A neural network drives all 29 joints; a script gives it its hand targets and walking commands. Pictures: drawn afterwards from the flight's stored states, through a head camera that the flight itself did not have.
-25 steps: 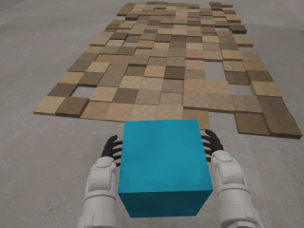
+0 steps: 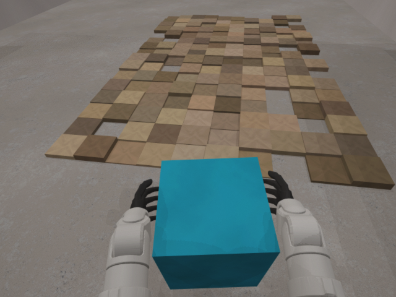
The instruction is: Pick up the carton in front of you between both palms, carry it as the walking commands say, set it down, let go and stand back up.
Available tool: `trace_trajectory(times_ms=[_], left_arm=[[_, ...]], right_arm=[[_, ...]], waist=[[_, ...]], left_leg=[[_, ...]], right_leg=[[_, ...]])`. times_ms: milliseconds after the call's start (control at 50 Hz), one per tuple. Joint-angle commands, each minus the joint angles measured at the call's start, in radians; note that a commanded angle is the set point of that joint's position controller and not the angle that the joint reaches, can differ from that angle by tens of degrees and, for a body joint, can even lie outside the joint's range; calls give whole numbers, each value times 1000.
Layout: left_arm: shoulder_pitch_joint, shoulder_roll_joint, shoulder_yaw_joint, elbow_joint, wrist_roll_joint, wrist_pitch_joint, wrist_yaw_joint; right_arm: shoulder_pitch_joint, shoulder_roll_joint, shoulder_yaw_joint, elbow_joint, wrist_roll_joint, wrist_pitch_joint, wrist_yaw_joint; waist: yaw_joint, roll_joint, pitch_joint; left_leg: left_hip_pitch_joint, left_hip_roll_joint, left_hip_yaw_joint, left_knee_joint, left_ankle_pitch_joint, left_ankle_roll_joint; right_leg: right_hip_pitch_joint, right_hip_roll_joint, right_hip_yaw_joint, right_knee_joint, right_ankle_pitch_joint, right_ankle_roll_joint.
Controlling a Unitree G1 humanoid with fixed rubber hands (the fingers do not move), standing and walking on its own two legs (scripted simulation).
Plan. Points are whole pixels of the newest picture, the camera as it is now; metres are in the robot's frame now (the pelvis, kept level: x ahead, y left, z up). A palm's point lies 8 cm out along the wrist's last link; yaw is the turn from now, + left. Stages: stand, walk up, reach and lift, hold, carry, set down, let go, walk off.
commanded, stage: hold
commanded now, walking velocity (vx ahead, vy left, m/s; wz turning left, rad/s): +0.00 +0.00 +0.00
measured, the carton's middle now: (211, 226) +0.29 +0.00 -0.03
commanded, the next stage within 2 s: carry in 0.58 s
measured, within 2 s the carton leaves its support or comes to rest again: neither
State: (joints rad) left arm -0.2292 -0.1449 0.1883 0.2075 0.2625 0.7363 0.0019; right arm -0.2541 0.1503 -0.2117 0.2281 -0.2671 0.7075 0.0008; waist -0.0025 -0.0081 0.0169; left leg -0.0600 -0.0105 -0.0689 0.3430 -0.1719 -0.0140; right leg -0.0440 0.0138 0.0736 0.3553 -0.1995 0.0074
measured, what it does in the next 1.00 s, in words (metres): walks ahead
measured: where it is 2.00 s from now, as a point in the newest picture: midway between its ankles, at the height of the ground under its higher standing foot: (218, 232)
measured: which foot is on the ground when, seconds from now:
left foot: down 0.00-0.76, up 0.78-1.00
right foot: down 0.00-1.00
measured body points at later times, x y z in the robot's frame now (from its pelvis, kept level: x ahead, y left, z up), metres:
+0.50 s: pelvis -0.01 +0.00 +0.00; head -0.05 +0.00 +0.45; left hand +0.29 +0.15 +0.04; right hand +0.29 -0.15 +0.05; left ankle +0.02 +0.13 -0.75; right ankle +0.01 -0.13 -0.75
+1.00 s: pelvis +0.10 -0.01 -0.01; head +0.09 -0.01 +0.44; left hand +0.39 +0.14 +0.08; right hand +0.40 -0.17 +0.08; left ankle +0.15 +0.09 -0.74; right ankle +0.01 -0.12 -0.75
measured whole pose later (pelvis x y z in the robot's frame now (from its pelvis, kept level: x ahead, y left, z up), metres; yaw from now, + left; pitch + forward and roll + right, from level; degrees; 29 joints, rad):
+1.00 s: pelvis +0.10 -0.01 -0.01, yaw -1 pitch +5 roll +2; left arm -0.19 -0.14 0.10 -0.22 0.13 1.12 0.09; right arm -0.22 0.10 -0.14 -0.18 -0.10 1.09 -0.06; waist 0.01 -0.03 -0.15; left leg -0.39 0.01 0.18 0.47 -0.27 -0.01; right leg -0.14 -0.05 -0.03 0.40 -0.34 0.00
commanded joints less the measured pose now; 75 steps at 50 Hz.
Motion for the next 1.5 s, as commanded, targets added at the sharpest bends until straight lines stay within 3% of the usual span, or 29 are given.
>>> trace_trajectory(times_ms=[0, 120, 360, 540, 560, 600, 620, 680, 720, 740, 760, 780, 800, 840, 920, 980, 1000, 1020, 1040, 1060, 1100, 1120, 1200, 1300, 1360, 1380, 1400, 1420, 1480], left_arm=[[-475, -900, -545, -97, -260, -21, -231], [-523, -893, -488, -48, -231, -4, -236], [-609, -928, -486, -3, -231, -15, -247], [-570, -929, -484, -15, -230, -12, -241], [-606, -931, -506, -19, -250, -6, -239], [-613, -932, -534, -57, -274, -1, -234], [-629, -932, -552, -86, -288, 4, -231], [-645, -924, -632, -159, -348, 39, -222], [-640, -921, -693, -203, -402, 81, -214], [-639, -910, -711, -232, -422, 107, -207], [-613, -888, -711, -250, -427, 136, -196], [-582, -863, -707, -261, -430, 169, -185], [-575, -835, -706, -289, -426, 197, -173], [-567, -822, -724, -367, -451, 257, -154], [-520, -844, -784, -509, -517, 348, -144], [-433, -858, -794, -549, -537, 406, -158], [-421, -850, -793, -560, -542, 421, -164], [-423, -847, -798, -577, -551, 440, -171], [-451, -848, -804, -595, -572, 458, -179], [-480, -858, -806, -604, -587, 468, -185], [-515, -863, -809, -621, -610, 475, -190], [-517, -872, -806, -619, -616, 477, -187], [-454, -863, -782, -593, -579, 481, -161], [-408, -847, -755, -574, -533, 492, -142], [-402, -849, -744, -566, -529, 494, -146], [-381, -844, -738, -558, -523, 495, -148], [-391, -829, -734, -549, -515, 490, -150], [-407, -847, -739, -563, -529, 486, -149], [-511, -919, -781, -683, -570, 470, -148]], right_arm=[[-389, 922, 533, -40, 244, 12, 231], [-458, 906, 487, 1, 224, 27, 245], [-538, 925, 477, 49, 215, 10, 258], [-511, 923, 484, 30, 221, 12, 258], [-541, 930, 497, 22, 239, 20, 255], [-526, 925, 519, -9, 256, 29, 245], [-536, 926, 539, -38, 269, 35, 240], [-505, 918, 606, -111, 302, 73, 211], [-497, 886, 655, -187, 329, 121, 190], [-517, 876, 690, -234, 356, 151, 184], [-536, 870, 721, -273, 386, 184, 181], [-545, 859, 739, -290, 409, 217, 177], [-581, 851, 761, -314, 440, 245, 180], [-567, 871, 805, -346, 506, 299, 179], [-464, 886, 829, -429, 562, 381, 165], [-362, 881, 802, -474, 540, 431, 154], [-322, 872, 793, -488, 527, 446, 151], [-292, 840, 781, -500, 504, 457, 146], [-281, 833, 773, -499, 481, 462, 141], [-303, 878, 777, -522, 493, 472, 141], [-384, 900, 788, -584, 530, 485, 140], [-414, 898, 795, -604, 545, 491, 139], [-406, 868, 812, -601, 584, 514, 152], [-373, 844, 808, -571, 588, 531, 170], [-373, 837, 809, -576, 577, 536, 173], [-380, 820, 805, -577, 574, 538, 174], [-408, 830, 815, -609, 582, 545, 174], [-438, 833, 820, -621, 591, 545, 175], [-480, 885, 821, -682, 598, 523, 172]], waist=[[-6, 3, -243], [5, 1, -146], [-3, 7, -190], [2, 7, -208], [5, 42, -240], [1, 58, -236], [-3, 77, -214], [-7, 159, -257], [0, 107, -320], [6, 40, -314], [21, -156, -286], [32, -255, -221], [35, -241, -190], [36, -124, -244], [38, -168, -329], [16, -90, -372], [-1, -19, -419], [-17, 205, -441], [-26, 290, -386], [-29, 199, -347], [-24, 63, -326], [-22, 46, -315], [-18, 115, -300], [-15, 170, -248], [8, 103, -316], [34, 13, -369], [37, -254, -439], [36, -280, -405], [22, -34, -406]], left_leg=[[111, -89, -2, -34, 211, 5], [65, -80, 10, -49, 46, 12], [79, -74, 14, -37, 13, 9], [100, -76, 10, -39, 90, 6], [-18, 116, 24, 33, -28, 17], [-95, 118, -43, -43, -469, 31], [-111, 135, -79, -70, -586, 46], [-112, 231, -191, -109, -451, 112], [-194, 181, -86, -36, -436, 100], [-265, 129, 3, 75, -441, 68], [-417, 58, 113, 300, -389, 21], [-612, 21, 175, 419, -339, -2], [-680, 64, 139, 448, -336, 5], [-673, 77, 148, 401, -306, 8], [-457, 6, 248, 212, -157, 1], [-45, -4, 295, -1, 3, 13], [181, 95, 191, -7, -54, 38], [335, 335, -164, -101, -269, 125], [369, 479, -423, -134, -264, 247], [312, 499, -423, -132, -204, 279], [211, 436, -272, -152, -139, 228], [168, 406, -188, -180, -153, 198], [101, 295, 55, -187, 4, 149], [34, 261, 181, -126, 130, 104], [-103, 192, 309, 184, 275, 47], [-244, 161, 309, 407, 149, 17], [-503, 48, 286, 724, -142, -32], [-658, 31, 164, 886, -311, -6], [-669, 162, 76, 909, -175, 44]], right_leg=[[29, 77, 7, -54, 244, 2], [-25, 72, -6, -67, 67, -5], [-42, 71, -11, -58, 21, -11], [-16, 76, -10, -57, 97, -7], [-126, -99, -11, 31, -21, -15], [-220, -65, -6, 37, -383, -15], [-285, -44, -27, 77, -453, -12], [-288, -8, -146, 222, -185, 2], [-135, -12, -156, 80, -193, -16], [-90, -70, -59, -6, -279, -36], [-18, -223, 186, -118, -439, -93], [72, -336, 381, -200, -458, -153], [86, -377, 433, -204, -313, -205], [130, -346, 296, -159, -110, -200], [89, -251, 61, -99, 67, -148], [-145, -188, -80, 87, 37, -98], [-316, -164, -125, 224, -14, -61], [-554, -95, -214, 476, -186, -8], [-759, -37, -186, 603, -319, -11], [-800, -101, -114, 702, -335, -27], [-789, -147, -98, 725, -264, -34], [-758, -158, -104, 656, -211, -29], [-619, -109, -204, 399, -53, 4], [-421, -65, -298, 180, 101, -12], [-45, -4, -378, 123, 34, -35], [133, -131, -199, 88, -71, -52], [291, -426, 313, -85, -295, -176], [297, -479, 472, -170, -192, -243], [174, -404, 196, -113, 51, -184]])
